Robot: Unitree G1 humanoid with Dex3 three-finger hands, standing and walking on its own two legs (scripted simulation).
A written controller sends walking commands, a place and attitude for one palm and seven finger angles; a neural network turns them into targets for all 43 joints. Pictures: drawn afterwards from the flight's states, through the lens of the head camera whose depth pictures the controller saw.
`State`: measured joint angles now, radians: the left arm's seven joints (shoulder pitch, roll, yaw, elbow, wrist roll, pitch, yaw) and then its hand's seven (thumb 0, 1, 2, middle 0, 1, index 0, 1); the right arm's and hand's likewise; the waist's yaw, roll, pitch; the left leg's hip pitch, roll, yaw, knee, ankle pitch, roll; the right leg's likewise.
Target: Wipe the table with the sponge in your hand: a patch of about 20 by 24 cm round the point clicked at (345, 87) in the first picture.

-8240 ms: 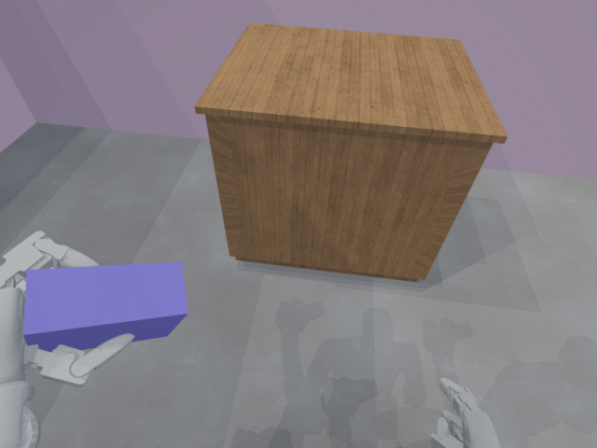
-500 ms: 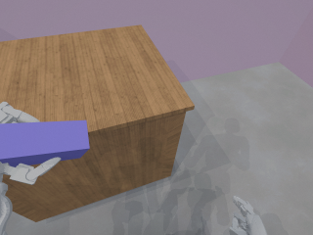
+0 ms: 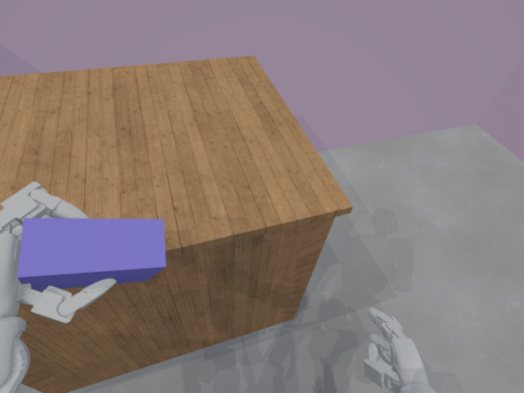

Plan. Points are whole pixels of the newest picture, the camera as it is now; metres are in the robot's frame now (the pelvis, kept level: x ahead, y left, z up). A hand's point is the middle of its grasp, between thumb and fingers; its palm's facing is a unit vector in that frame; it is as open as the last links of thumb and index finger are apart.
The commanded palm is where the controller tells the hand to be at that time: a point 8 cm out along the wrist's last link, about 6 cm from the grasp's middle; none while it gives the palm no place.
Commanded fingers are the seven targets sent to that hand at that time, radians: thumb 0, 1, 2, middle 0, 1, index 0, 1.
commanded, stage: shuffle to correct the standing spot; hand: left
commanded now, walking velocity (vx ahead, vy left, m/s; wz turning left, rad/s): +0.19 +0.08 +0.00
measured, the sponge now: (117, 254) +0.24 +0.21 +0.14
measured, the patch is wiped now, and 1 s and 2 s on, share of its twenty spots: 0.00 0.00 0.00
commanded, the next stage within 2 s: come to a stop and stand still in 0.84 s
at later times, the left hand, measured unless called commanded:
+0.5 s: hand (92, 194) +0.28 +0.24 +0.19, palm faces +0.33 -0.82 -0.46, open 9.9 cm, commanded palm +0.22 +0.29 +0.18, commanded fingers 0.00 0.10 1.30 -1.20 -1.60 -1.20 -1.60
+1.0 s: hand (73, 161) +0.33 +0.28 +0.19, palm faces +0.39 -0.80 -0.45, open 9.9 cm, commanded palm +0.27 +0.32 +0.18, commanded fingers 0.00 0.10 1.30 -1.20 -1.60 -1.20 -1.60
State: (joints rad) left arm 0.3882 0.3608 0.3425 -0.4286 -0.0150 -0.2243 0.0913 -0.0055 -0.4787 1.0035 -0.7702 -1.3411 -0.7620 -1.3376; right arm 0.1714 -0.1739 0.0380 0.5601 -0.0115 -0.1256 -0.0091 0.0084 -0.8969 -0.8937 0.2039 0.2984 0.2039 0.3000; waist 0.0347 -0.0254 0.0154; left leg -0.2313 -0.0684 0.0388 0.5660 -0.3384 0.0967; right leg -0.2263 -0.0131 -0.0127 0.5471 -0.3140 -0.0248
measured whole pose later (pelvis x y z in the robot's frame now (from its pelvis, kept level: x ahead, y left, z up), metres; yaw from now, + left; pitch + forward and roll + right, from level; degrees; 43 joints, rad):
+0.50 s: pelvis +0.05 +0.01 +0.00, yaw -1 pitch -1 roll -1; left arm 0.45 0.40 0.40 -0.53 -0.03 -0.22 0.10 -0.01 -0.48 1.00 -0.77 -1.34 -0.76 -1.34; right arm 0.24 -0.18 0.00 0.57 0.01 -0.10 0.00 0.01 -0.90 -0.89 0.20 0.30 0.20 0.30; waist -0.03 0.00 0.06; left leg -0.21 -0.06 0.04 0.54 -0.32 0.09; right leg -0.45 0.01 -0.09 0.87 -0.38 -0.02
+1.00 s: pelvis +0.11 +0.05 -0.01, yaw -1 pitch -1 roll +2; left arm 0.43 0.42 0.41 -0.53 -0.02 -0.23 0.12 -0.01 -0.48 1.01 -0.77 -1.34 -0.76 -1.34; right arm 0.18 -0.22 -0.04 0.57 0.01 -0.14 -0.05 0.01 -0.90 -0.89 0.20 0.30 0.20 0.30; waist 0.00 -0.06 0.05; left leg -0.25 0.03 0.08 0.59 -0.32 -0.03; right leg -0.33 -0.08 -0.05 0.69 -0.35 -0.01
